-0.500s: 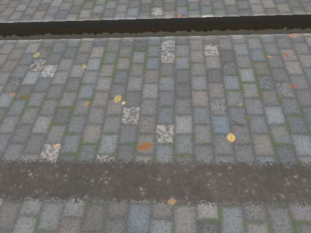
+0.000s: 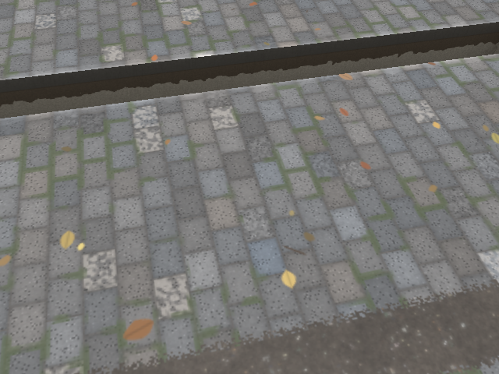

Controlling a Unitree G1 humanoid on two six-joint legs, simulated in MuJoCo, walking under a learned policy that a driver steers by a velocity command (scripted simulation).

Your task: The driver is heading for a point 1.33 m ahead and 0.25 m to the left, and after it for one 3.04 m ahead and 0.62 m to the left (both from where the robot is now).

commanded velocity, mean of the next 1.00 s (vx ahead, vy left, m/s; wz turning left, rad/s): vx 0.50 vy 0.00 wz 0.33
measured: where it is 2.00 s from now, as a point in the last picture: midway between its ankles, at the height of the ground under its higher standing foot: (179, 270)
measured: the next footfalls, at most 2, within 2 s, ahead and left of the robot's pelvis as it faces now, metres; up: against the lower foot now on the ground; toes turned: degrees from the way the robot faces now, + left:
right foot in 0.26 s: +0.29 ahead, -0.12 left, +0.00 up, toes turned +0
left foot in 0.80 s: +0.53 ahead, +0.12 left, +0.00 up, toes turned +24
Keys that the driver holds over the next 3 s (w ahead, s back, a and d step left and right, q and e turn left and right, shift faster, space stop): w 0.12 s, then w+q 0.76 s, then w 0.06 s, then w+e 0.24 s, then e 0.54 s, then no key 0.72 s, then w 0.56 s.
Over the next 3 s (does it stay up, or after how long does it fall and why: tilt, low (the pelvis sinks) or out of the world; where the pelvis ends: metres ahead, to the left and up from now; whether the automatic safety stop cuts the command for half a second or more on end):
stays up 0.92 0.24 0.00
